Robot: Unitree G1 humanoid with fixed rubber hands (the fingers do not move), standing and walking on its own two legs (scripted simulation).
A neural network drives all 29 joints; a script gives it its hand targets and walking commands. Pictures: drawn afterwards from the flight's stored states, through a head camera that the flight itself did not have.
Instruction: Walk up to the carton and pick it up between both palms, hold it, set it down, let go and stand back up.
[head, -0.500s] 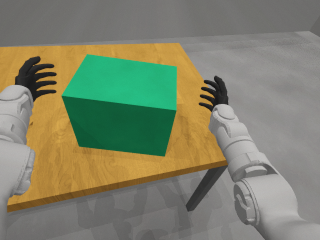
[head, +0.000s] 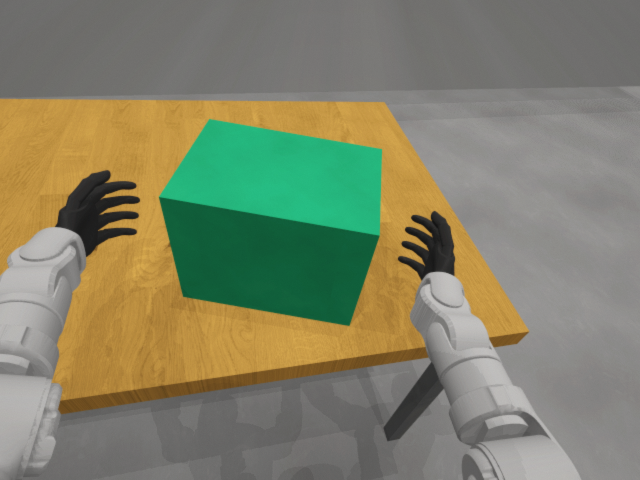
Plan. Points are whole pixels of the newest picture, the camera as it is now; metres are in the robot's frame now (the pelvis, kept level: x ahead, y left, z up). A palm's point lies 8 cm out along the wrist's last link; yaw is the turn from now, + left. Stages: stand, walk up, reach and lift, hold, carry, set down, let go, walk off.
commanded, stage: set down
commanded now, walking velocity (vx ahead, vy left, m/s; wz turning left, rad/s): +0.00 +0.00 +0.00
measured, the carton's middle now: (280, 224) +0.51 -0.01 +0.03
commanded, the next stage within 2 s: none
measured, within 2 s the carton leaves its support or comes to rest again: neither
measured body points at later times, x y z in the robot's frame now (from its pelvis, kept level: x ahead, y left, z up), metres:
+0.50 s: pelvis +0.01 +0.00 +0.00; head +0.02 +0.03 +0.45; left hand +0.39 +0.27 +0.08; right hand +0.33 -0.19 +0.08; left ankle +0.00 +0.08 -0.74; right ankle +0.04 -0.14 -0.74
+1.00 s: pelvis +0.02 +0.00 +0.00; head +0.04 +0.03 +0.45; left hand +0.31 +0.29 +0.05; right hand +0.27 -0.18 +0.04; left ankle +0.00 +0.08 -0.74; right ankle +0.04 -0.14 -0.74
